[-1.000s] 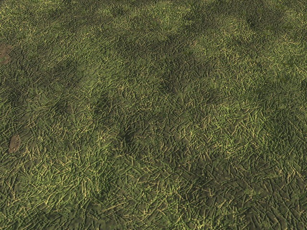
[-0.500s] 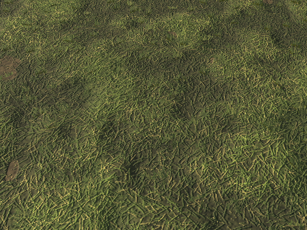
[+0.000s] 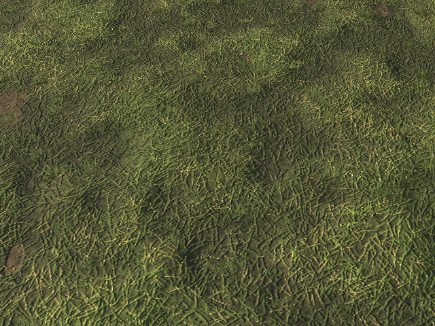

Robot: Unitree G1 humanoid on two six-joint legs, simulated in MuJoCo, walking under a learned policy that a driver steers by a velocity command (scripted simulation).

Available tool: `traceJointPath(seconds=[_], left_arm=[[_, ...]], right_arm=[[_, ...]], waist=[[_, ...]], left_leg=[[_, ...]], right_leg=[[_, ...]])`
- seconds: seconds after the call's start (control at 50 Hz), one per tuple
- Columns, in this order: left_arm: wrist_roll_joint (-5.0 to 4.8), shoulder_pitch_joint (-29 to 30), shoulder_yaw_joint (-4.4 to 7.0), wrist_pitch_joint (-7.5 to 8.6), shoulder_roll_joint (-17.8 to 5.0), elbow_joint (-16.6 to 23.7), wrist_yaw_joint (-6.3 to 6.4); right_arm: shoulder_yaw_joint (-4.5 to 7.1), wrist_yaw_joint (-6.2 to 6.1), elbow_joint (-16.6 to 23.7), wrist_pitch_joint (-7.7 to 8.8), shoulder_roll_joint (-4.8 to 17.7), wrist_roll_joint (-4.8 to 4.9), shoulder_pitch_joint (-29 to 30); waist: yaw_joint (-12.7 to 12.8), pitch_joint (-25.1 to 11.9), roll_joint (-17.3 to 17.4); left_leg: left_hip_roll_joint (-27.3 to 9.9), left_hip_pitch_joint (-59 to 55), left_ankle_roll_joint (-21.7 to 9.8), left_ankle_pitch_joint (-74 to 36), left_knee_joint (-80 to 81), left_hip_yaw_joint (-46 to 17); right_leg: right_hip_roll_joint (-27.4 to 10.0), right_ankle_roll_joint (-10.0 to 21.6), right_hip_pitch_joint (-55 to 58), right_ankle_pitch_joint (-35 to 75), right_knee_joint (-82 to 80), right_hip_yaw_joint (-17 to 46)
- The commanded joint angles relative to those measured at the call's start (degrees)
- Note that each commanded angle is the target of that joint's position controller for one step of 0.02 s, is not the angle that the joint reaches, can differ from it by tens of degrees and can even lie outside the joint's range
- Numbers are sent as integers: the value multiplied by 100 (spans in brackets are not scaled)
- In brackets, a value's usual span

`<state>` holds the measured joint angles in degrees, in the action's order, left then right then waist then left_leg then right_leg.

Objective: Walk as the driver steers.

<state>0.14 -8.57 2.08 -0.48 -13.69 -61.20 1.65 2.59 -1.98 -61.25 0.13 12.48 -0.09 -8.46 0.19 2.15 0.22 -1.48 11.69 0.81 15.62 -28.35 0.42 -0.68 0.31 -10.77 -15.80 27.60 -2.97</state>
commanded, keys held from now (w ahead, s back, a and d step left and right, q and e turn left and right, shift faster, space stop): no key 0.40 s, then w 0.60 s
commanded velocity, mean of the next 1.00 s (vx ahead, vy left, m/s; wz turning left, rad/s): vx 0.19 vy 0.00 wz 0.00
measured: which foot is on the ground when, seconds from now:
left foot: down 0.00-1.00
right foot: down 0.00-0.68, up 0.70-1.00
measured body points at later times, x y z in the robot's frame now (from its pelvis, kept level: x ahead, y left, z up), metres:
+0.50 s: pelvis +0.00 +0.00 +0.00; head +0.00 +0.00 +0.45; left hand +0.03 +0.25 -0.15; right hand +0.04 -0.26 -0.15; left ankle -0.01 +0.13 -0.73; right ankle -0.01 -0.11 -0.74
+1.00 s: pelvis +0.16 +0.04 +0.00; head +0.18 +0.05 +0.45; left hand +0.35 +0.27 -0.12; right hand +0.05 -0.19 -0.13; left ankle +0.02 +0.13 -0.74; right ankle +0.33 -0.12 -0.69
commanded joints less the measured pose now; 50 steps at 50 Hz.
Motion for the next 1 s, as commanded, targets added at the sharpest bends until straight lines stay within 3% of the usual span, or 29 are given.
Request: traceJointPath(seconds=[0.02,0.4,0.44,0.48,0.52,0.54,0.58,0.6,0.64,0.66,0.68,0.7,0.72,0.74,0.76,0.78,0.82,0.86,0.94,1.0], left_arm=[[0,-103,84,32,-575,112,28],[11,-329,31,54,-450,-116,57],[-36,-496,65,29,-510,-190,77],[-102,-598,149,38,-725,-131,99],[-152,-1002,252,149,-976,-177,79],[-153,-1090,294,207,-1043,-187,76],[-108,-876,282,316,-929,-42,49],[-161,-663,284,353,-932,53,31],[-266,-174,284,337,-905,210,-10],[-254,-196,275,321,-848,238,-28],[-211,-138,206,344,-611,297,-53],[-107,-115,105,408,-217,453,-80],[-208,55,120,498,-234,628,-76],[-331,191,143,573,-372,685,-101],[-336,156,147,634,-427,654,-140],[-265,90,179,669,-471,587,-142],[-164,109,250,667,-553,558,-184],[-141,276,227,606,-354,608,-229],[-156,1329,95,560,-82,1022,-286],[-195,1794,57,559,-146,1218,-368]], right_arm=[[109,-23,128,16,664,-3,-82],[50,-67,-118,-25,582,-11,-218],[52,-79,-201,-39,549,31,-378],[77,-90,-94,6,587,57,-281],[39,-29,55,162,346,78,-121],[41,21,108,232,321,96,-57],[76,100,175,324,356,164,-69],[73,123,186,364,330,197,-173],[128,127,-92,433,310,175,-796],[181,127,-322,424,348,126,-1247],[243,132,-466,418,504,93,-1840],[355,112,-490,426,1063,112,-2491],[304,188,-502,536,1169,33,-2642],[194,200,-369,636,863,34,-2151],[123,228,-248,692,660,38,-1819],[86,268,-136,701,645,36,-1549],[1,270,-79,652,429,4,-1533],[-13,201,-115,603,460,-21,-1826],[25,73,-17,545,704,-20,-1938],[71,53,-75,537,747,41,-2191]], waist=[[-5,-321,-12],[-12,-57,-13],[6,-80,-119],[85,341,-369],[212,490,-962],[234,568,-1079],[94,589,-920],[-40,580,-904],[-449,420,-699],[-553,304,-506],[-722,78,127],[-808,-243,1704],[-782,-200,1798],[-524,304,979],[-383,440,626],[-256,415,411],[-180,358,455],[-220,283,498],[-396,491,426],[-476,649,512]], left_leg=[[-188,-154,-199,-1676,333,-127],[-102,-7,-125,-888,523,-51],[117,132,-179,567,335,174],[224,831,-292,1869,-104,284],[246,1426,-305,1283,-1146,483],[46,1527,-372,1033,-1706,311],[-215,1771,-535,1436,-2182,47],[-298,1597,-615,1488,-1725,5],[64,-32,-637,497,-142,514],[285,-748,-528,24,96,623],[-173,-1441,-608,241,412,-134],[-1500,-2140,-1123,726,1342,-2285],[-2220,-1968,-1808,1726,1934,-4030],[-2208,-1797,-1754,1993,1907,-3819],[-1946,-1710,-1502,1678,1864,-3140],[-1699,-1574,-1294,1011,1894,-2549],[-1341,-1351,-1040,-517,1937,-1571],[-1171,-1330,-1042,-1495,1963,-1049],[-1002,-875,-1029,-1807,2206,-498],[-1115,-958,-1065,-1785,2320,-338]], right_leg=[[-222,126,107,1434,-336,187],[-211,111,-69,699,-557,201],[-139,224,-119,-935,-630,200],[-465,539,-435,-2724,-928,725],[-1399,1047,-225,-3468,-1611,2057],[-1831,1292,-341,-3434,-1862,2644],[-2006,1333,-344,-2985,-1934,2775],[-1905,1189,-403,-2676,-1845,2495],[-1188,798,-1123,-1928,-1367,1367],[-864,693,-1445,-1562,-829,963],[-541,498,-1929,-976,323,492],[28,110,-2898,-1081,2483,-272],[200,180,-3663,-1748,3687,338],[-200,310,-4247,-1333,4343,660],[-406,422,-4418,-661,4430,693],[-539,453,-4287,-158,4208,632],[-672,387,-3788,386,3549,520],[-609,242,-3587,670,3063,307],[-360,96,-3074,1461,1398,25],[-235,170,-2763,1723,782,-89]])
Velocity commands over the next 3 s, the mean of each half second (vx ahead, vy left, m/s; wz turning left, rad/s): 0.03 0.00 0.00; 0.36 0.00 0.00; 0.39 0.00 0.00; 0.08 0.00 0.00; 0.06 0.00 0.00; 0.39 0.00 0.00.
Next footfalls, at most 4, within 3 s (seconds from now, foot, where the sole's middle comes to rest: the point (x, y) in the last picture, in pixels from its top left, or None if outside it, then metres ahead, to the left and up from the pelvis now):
1.14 right None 0.44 -0.09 -0.77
1.60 left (190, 282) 0.65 0.12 -0.77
1.86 right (268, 309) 0.56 -0.12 -0.77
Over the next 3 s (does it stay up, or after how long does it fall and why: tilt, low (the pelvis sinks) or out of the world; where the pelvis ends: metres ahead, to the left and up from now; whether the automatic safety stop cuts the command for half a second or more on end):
stays up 0.78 0.03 0.00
